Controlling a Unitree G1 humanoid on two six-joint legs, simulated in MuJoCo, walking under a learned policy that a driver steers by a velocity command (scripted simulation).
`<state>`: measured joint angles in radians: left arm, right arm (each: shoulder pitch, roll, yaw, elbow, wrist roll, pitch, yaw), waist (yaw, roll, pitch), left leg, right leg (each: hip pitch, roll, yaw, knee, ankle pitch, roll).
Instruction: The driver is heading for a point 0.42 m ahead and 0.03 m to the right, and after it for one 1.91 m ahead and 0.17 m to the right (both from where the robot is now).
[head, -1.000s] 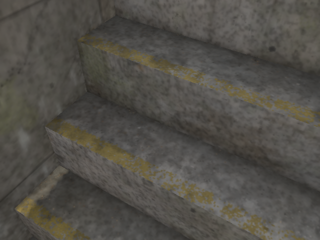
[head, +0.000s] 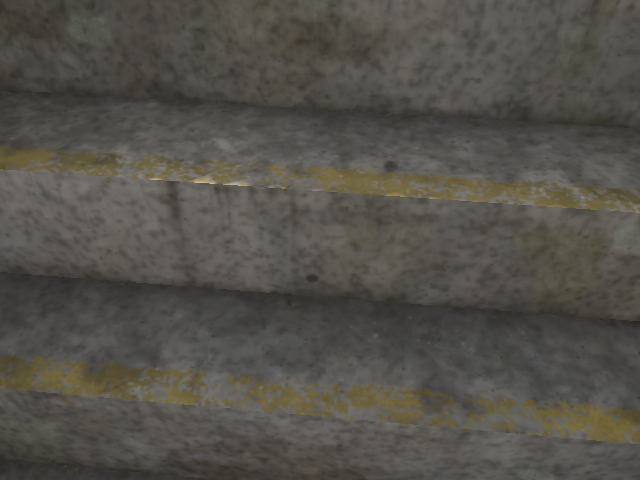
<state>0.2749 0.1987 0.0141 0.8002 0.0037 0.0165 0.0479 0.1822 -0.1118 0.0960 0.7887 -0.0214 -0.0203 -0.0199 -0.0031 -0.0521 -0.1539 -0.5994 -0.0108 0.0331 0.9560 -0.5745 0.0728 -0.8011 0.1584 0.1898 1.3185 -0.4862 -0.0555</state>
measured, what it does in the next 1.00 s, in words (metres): climbs: right foot, then left foot 0.22 m higher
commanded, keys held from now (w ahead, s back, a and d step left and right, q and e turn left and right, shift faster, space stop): w+e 0.34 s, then w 0.14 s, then w+q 0.52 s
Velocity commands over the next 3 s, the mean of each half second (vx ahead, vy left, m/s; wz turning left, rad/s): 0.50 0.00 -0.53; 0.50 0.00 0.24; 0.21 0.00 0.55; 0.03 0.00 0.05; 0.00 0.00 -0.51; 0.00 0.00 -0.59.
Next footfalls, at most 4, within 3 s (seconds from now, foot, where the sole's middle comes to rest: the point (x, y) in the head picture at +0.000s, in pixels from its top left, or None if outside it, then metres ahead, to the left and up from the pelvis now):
0.36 right None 0.04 -0.22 -0.71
1.00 left None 0.35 0.05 -0.49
1.82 right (371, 365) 0.55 -0.05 -0.27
2.32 left None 0.35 0.24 -0.49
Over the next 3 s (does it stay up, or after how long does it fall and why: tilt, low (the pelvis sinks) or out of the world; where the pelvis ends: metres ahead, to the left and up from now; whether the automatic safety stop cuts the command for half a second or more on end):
stays up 0.41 0.17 0.41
